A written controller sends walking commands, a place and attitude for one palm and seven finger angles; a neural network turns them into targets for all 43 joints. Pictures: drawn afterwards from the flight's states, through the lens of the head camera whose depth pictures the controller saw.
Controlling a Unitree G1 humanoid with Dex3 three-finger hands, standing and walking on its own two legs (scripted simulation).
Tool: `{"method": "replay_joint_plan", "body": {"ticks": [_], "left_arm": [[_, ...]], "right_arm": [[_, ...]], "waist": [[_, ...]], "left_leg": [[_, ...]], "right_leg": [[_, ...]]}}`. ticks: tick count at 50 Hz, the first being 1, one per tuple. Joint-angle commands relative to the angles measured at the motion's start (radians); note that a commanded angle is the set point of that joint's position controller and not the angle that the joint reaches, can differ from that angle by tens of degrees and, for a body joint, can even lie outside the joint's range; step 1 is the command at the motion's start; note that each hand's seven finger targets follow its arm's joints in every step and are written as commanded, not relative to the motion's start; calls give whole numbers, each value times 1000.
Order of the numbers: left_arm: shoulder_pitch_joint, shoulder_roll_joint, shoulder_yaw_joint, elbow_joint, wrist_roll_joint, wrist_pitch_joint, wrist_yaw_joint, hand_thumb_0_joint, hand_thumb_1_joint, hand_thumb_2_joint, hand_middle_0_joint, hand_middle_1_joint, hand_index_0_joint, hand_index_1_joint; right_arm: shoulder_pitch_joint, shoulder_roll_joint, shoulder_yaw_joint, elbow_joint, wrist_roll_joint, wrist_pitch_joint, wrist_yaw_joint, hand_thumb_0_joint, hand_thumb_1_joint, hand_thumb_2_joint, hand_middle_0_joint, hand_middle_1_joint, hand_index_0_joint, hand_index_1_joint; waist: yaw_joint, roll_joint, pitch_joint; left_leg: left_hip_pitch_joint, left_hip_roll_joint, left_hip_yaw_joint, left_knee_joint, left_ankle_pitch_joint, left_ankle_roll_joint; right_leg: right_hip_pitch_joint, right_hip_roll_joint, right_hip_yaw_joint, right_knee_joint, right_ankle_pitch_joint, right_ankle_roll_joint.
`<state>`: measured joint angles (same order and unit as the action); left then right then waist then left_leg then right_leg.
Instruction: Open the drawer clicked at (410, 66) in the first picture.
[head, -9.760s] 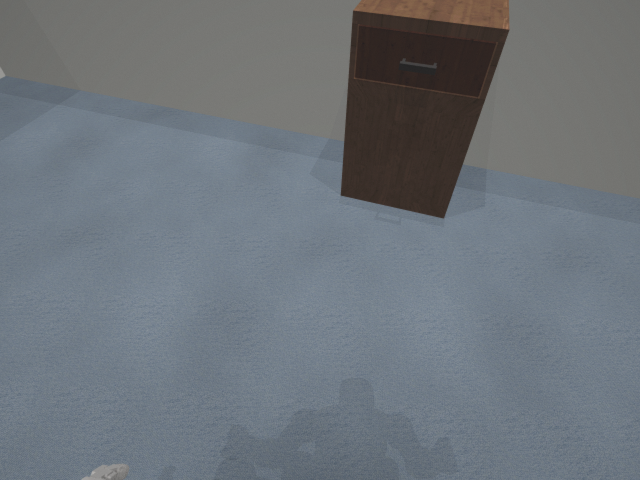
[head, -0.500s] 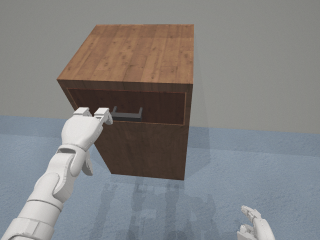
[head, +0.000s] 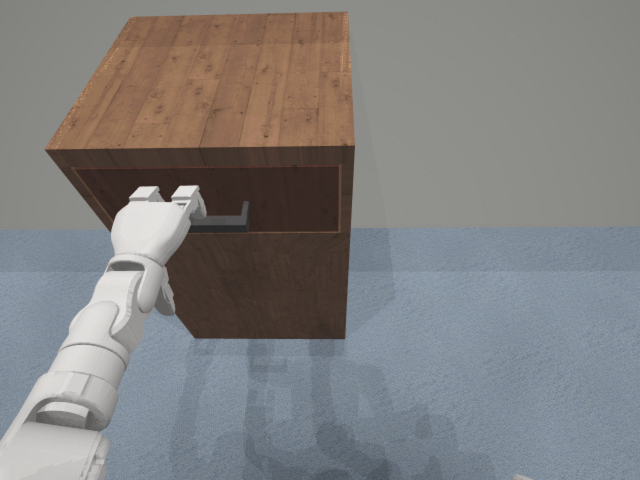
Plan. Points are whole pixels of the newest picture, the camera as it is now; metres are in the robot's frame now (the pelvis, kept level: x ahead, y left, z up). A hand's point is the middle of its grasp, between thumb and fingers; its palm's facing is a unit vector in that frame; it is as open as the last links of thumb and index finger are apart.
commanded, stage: move the hooked fingers above the handle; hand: left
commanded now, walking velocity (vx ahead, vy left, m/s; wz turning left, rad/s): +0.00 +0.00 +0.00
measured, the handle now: (215, 215) +0.55 +0.22 -0.07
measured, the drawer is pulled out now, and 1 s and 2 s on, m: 0.00 0.00 0.00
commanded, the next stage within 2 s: lower the fingers behind the handle in 1.64 s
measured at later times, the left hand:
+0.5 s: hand (189, 233) +0.45 +0.22 +0.00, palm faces -0.04 +0.00 -1.00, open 13.8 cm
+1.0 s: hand (206, 217) +0.50 +0.21 -0.02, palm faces -0.06 -0.01 -1.00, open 13.7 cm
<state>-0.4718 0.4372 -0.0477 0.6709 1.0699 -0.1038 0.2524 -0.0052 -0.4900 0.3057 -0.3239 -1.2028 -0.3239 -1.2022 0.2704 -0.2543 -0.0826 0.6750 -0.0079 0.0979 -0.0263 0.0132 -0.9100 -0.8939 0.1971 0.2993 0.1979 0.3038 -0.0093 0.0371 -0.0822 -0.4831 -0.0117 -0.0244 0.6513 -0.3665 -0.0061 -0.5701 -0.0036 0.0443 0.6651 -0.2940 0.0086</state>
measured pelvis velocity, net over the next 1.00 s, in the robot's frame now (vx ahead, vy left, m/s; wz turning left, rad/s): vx -0.01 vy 0.01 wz -0.02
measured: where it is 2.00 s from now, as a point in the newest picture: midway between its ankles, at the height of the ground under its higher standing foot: outside the picture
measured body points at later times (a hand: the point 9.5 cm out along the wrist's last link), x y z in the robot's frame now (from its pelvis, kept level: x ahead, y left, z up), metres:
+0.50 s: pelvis -0.01 +0.01 -0.02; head +0.08 +0.00 +0.43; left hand +0.45 +0.22 +0.06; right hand +0.04 -0.27 -0.15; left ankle -0.03 +0.13 -0.72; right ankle +0.01 -0.13 -0.72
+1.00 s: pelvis -0.01 +0.01 -0.04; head +0.11 +0.01 +0.39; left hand +0.50 +0.21 +0.03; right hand -0.04 -0.26 -0.16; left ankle -0.03 +0.13 -0.72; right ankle +0.01 -0.13 -0.72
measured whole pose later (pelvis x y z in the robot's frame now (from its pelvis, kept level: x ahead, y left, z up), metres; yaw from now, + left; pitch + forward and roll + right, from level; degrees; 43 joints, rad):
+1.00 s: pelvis -0.01 +0.01 -0.04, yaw -1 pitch +24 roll -1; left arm -0.91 0.51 0.00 1.15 1.12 -0.04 0.35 0.00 -0.49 0.31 -0.32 -1.20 -0.34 -1.22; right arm 0.38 -0.26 -0.06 0.72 -0.05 0.10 0.01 0.01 -0.91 -0.89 0.20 0.30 0.20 0.30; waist -0.16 0.05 -0.15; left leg -0.88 0.00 -0.01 0.92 -0.46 0.01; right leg -0.95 0.02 0.05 0.87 -0.34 0.03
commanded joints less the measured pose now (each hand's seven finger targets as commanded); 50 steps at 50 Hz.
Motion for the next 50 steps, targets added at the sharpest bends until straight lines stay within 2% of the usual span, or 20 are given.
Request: {"method": "replay_joint_plan", "body": {"ticks": [1,4,6,8,14,18,19,21,22,23,25,27,30,32,34,38,40,42,47,50], "left_arm": [[-408,217,88,-114,2,5,74,0,-500,300,-300,-1200,-300,-1200],[-443,229,92,-57,11,13,78,0,-500,300,-300,-1200,-300,-1200],[-480,236,90,-51,17,8,81,0,-500,300,-300,-1200,-300,-1200],[-504,239,91,-15,18,4,83,0,-500,300,-300,-1200,-300,-1200],[-562,198,69,35,37,-11,118,0,-500,300,-300,-1200,-300,-1200],[-637,243,90,105,45,14,145,0,-500,300,-300,-1200,-300,-1200],[-631,258,104,121,50,21,150,0,-500,300,-300,-1200,-300,-1200],[-671,228,74,128,52,32,156,0,-500,300,-300,-1200,-300,-1200],[-687,260,100,140,53,34,156,0,-500,300,-300,-1200,-300,-1200],[-707,240,75,152,57,38,155,0,-500,300,-300,-1200,-300,-1200],[-705,239,78,174,54,38,151,0,-500,300,-300,-1200,-300,-1200],[-725,226,66,207,45,39,144,0,-500,300,-300,-1200,-300,-1200],[-799,246,56,232,55,37,145,0,-500,300,-300,-1200,-300,-1200],[-830,267,68,258,54,33,147,0,-500,300,-300,-1200,-300,-1200],[-850,256,58,261,61,26,153,0,-500,300,-300,-1200,-300,-1200],[-897,278,64,321,63,44,167,0,-500,300,-300,-1200,-300,-1200],[-894,310,85,342,63,61,168,0,-500,300,-300,-1200,-300,-1200],[-911,359,114,318,62,66,164,0,-500,300,-300,-1200,-300,-1200],[-858,346,109,290,52,72,136,0,-500,300,-300,-1200,-300,-1200],[-836,340,99,312,44,76,128,0,-500,300,-300,-1200,-300,-1200]], "right_arm": [[22,-123,-37,-99,1,-30,-1,0,-900,-900,200,300,200,300],[36,-129,-39,-94,-1,-25,0,0,-900,-900,200,300,200,300],[51,-129,-40,-91,-4,-22,0,0,-900,-900,200,300,200,300],[60,-131,-40,-85,-5,-20,1,0,-900,-900,200,300,200,300],[93,-130,-49,-73,-16,-21,13,0,-900,-900,200,300,200,300],[112,-139,-43,-58,-19,-18,18,0,-900,-900,200,300,200,300],[113,-141,-42,-57,-20,-17,19,0,-900,-900,200,300,200,300],[121,-140,-45,-56,-23,-17,22,0,-900,-900,200,300,200,300],[124,-144,-43,-54,-25,-17,21,0,-900,-900,200,300,200,300],[135,-143,-44,-52,-25,-18,21,0,-900,-900,200,300,200,300],[144,-147,-47,-45,-27,-19,22,0,-900,-900,200,300,200,300],[154,-149,-44,-40,-28,-21,23,0,-900,-900,200,300,200,300],[171,-157,-42,-27,-28,-28,19,0,-900,-900,200,300,200,300],[181,-163,-38,-23,-32,-30,19,0,-900,-900,200,300,200,300],[198,-163,-43,-17,-37,-36,21,0,-900,-900,200,300,200,300],[223,-172,-37,-4,-44,-36,26,0,-900,-900,200,300,200,300],[230,-180,-34,-3,-44,-34,28,0,-900,-900,200,300,200,300],[232,-185,-31,-7,-47,-29,29,0,-900,-900,200,300,200,300],[248,-186,-33,-11,-45,-15,27,0,-900,-900,200,300,200,300],[246,-187,-29,-3,-37,-8,24,0,-900,-900,200,300,200,300]], "waist": [[-13,-20,-362],[-19,-41,-364],[-23,-23,-397],[-36,-24,-381],[-51,-9,-418],[-69,-23,-413],[-61,-16,-417],[-79,3,-441],[-76,-11,-456],[-89,-6,-463],[-91,-8,-477],[-103,-5,-455],[-132,-4,-437],[-135,2,-451],[-137,53,-501],[-159,49,-506],[-156,31,-517],[-145,59,-576],[-135,57,-606],[-143,26,-518]], "left_leg": [[68,-31,57,-34,394,35],[43,-30,59,-28,373,38],[48,-28,58,-18,389,38],[35,-27,55,-9,377,39],[33,-21,47,29,395,37],[-33,-25,48,45,357,40],[-40,-24,48,47,358,39],[-34,-24,54,61,357,40],[-51,-26,48,69,357,41],[-46,-24,45,72,354,42],[-46,-21,46,85,353,42],[-73,-23,42,92,338,42],[-105,-19,40,106,271,47],[-128,-21,32,120,270,45],[-106,-19,29,142,284,42],[-159,-18,25,172,283,43],[-176,-17,26,181,281,44],[-166,-19,26,190,308,43],[-120,-7,24,186,394,38],[-159,-5,32,167,318,44]], "right_leg": [[239,31,-58,-28,352,-55],[230,31,-55,-25,338,-53],[229,31,-54,-15,352,-53],[201,33,-55,-11,336,-53],[132,39,-62,19,316,-56],[120,38,-58,34,309,-53],[116,38,-57,41,305,-55],[103,38,-56,42,308,-52],[109,39,-56,52,306,-54],[96,40,-57,56,304,-52],[80,41,-55,60,299,-51],[63,41,-58,64,285,-52],[6,40,-55,68,230,-47],[-9,40,-56,86,219,-50],[-48,42,-60,106,212,-52],[-75,44,-63,133,215,-48],[-71,45,-63,139,217,-47],[-48,45,-61,153,244,-48],[-20,48,-67,150,300,-46],[-34,50,-65,124,253,-42]]}}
